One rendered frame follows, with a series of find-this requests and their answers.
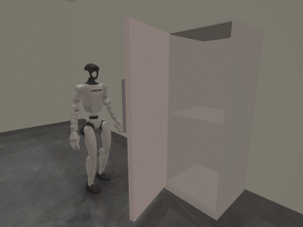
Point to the left robot hand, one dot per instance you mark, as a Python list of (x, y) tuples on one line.
[(118, 125)]

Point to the right robot hand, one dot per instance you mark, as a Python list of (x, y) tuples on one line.
[(74, 137)]

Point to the right robot upper arm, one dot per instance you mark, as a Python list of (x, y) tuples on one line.
[(79, 90)]

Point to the right robot forearm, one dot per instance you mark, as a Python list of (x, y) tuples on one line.
[(74, 118)]

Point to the handle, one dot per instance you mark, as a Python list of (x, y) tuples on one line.
[(123, 92)]

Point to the humanoid robot head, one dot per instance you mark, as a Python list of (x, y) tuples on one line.
[(90, 67)]

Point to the left robot forearm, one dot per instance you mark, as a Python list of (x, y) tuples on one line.
[(111, 111)]

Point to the left robot shin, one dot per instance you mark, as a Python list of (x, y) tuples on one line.
[(102, 162)]

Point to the fridge door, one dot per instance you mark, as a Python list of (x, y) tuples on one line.
[(146, 57)]

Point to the left robot upper arm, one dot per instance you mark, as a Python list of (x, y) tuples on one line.
[(105, 100)]

